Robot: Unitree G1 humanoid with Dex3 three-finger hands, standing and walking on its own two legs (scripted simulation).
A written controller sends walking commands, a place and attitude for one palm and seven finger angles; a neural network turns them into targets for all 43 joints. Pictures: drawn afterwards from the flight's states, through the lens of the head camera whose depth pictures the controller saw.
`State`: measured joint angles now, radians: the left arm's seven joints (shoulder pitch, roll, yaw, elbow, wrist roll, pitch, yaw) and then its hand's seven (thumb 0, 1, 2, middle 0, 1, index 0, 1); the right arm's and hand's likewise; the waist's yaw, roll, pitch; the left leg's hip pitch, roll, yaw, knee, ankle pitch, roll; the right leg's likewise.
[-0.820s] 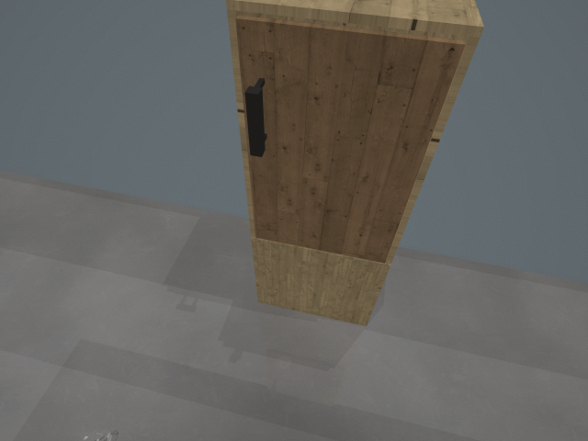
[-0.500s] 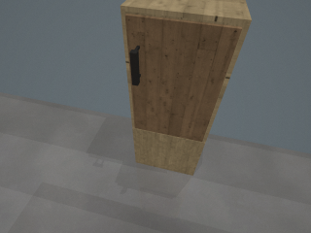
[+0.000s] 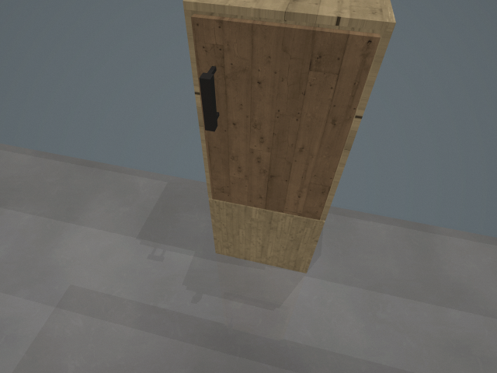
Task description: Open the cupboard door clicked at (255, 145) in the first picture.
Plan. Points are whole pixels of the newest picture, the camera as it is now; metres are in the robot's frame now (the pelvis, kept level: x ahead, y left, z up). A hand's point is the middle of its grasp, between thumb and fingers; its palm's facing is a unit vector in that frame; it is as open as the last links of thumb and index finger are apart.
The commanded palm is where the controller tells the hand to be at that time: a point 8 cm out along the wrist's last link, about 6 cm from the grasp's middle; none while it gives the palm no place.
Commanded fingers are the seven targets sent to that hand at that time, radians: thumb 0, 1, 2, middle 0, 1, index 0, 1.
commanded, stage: look at it before walking up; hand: left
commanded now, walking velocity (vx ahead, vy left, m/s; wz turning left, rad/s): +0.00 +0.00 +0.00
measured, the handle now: (212, 99) +0.68 +0.13 +0.08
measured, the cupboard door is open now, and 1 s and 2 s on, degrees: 0 0 0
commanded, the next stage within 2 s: turn to face it in 0.62 s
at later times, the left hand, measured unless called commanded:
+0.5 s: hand out of the picture +0.07 +0.22 -0.16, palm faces -0.03 -0.96 -0.29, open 7.4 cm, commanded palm none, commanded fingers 0.00 0.90 0.90 -0.20 -0.30 -0.20 -0.30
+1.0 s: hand out of the picture +0.06 +0.20 -0.17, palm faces -0.05 -0.96 -0.27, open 7.4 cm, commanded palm none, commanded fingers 0.00 0.90 0.90 -0.20 -0.30 -0.20 -0.30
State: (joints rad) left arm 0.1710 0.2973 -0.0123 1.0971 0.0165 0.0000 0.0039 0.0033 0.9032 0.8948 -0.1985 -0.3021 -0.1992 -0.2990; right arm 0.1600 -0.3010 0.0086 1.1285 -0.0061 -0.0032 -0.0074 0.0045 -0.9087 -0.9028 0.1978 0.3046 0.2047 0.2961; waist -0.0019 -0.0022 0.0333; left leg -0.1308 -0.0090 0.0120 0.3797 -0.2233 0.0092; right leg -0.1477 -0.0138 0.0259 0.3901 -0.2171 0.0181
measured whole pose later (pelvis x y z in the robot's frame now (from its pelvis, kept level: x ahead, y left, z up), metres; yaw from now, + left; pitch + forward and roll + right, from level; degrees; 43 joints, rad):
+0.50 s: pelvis +0.01 +0.00 +0.00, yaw +0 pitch -1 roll +0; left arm 0.16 0.29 -0.01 1.09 0.02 -0.01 0.01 0.00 0.90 0.89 -0.20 -0.30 -0.20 -0.30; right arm 0.14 -0.30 0.01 1.12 -0.01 -0.01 -0.01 0.00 -0.91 -0.90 0.20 0.30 0.20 0.30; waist 0.00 0.00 0.02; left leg -0.12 0.00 0.01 0.36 -0.23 0.00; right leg -0.14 -0.01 0.03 0.38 -0.22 0.01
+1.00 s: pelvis +0.01 -0.01 +0.00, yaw -3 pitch -1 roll +0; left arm 0.20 0.25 0.01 1.07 0.02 0.02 0.01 0.00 0.90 0.90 -0.20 -0.30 -0.20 -0.30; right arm 0.16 -0.25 0.00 1.09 -0.01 0.00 -0.03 0.00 -0.91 -0.90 0.20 0.30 0.20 0.30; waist 0.01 0.00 0.03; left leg -0.14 0.02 0.06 0.43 -0.27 0.00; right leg -0.18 0.02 0.07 0.45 -0.25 0.01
